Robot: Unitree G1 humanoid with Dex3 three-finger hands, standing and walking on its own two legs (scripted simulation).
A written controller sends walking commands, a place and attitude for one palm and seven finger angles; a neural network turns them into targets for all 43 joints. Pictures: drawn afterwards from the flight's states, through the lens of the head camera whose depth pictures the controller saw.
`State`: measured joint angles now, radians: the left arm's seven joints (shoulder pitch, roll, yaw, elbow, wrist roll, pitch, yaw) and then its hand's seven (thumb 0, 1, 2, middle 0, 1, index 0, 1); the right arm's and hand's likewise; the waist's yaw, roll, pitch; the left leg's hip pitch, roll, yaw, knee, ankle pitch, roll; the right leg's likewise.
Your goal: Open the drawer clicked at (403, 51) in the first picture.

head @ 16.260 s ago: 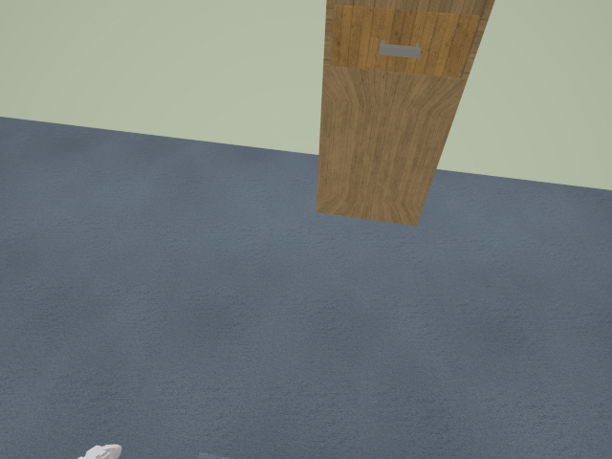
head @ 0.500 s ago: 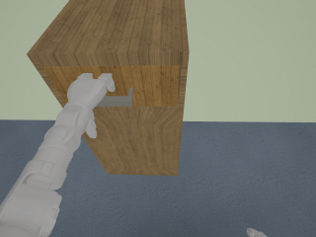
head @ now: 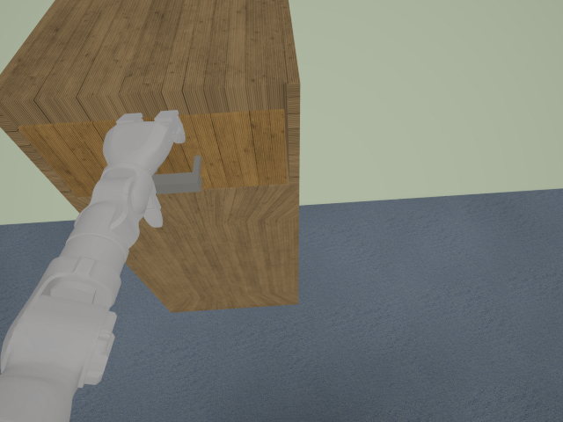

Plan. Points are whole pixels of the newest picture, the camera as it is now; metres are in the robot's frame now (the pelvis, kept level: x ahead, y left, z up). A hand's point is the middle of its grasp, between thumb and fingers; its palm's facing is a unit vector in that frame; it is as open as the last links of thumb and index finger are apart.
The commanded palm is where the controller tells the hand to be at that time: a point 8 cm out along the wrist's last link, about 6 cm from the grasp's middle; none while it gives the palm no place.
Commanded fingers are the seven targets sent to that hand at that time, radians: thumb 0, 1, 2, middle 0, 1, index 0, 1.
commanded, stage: move the hooked fingers above the handle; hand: left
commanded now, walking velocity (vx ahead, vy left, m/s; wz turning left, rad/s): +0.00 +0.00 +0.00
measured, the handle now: (166, 173) +0.51 +0.20 +0.03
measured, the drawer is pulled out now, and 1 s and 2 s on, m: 0.00 0.00 0.00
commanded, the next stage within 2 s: lower the fingers behind the handle in 1.50 s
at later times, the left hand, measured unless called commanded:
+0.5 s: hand (149, 166) +0.47 +0.20 +0.09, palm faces +0.00 -0.01 -1.00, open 13.8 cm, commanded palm +0.45 +0.21 +0.14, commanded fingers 0.00 -0.50 0.30 -0.30 -1.20 -0.30 -1.20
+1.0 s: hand (148, 169) +0.47 +0.20 +0.08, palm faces +0.01 -0.02 -1.00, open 13.8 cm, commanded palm +0.44 +0.21 +0.15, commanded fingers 0.00 -0.50 0.30 -0.30 -1.20 -0.30 -1.20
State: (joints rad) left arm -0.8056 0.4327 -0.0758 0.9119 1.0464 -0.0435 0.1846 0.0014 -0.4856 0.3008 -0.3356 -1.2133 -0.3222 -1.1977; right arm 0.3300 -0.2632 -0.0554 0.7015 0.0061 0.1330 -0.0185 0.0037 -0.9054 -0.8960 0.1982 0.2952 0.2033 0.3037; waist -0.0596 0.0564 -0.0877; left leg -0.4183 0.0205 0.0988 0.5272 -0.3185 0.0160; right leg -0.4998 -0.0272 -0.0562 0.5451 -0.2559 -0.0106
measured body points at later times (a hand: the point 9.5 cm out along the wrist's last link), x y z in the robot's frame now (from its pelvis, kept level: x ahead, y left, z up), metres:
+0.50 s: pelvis -0.01 +0.00 +0.00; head +0.05 -0.02 +0.44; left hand +0.46 +0.20 +0.15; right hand +0.06 -0.28 -0.14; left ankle -0.05 +0.11 -0.73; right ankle +0.00 -0.11 -0.73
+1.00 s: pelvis +0.00 +0.00 +0.00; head +0.06 -0.02 +0.44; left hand +0.46 +0.20 +0.14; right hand +0.03 -0.27 -0.14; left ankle -0.05 +0.11 -0.73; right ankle +0.00 -0.11 -0.73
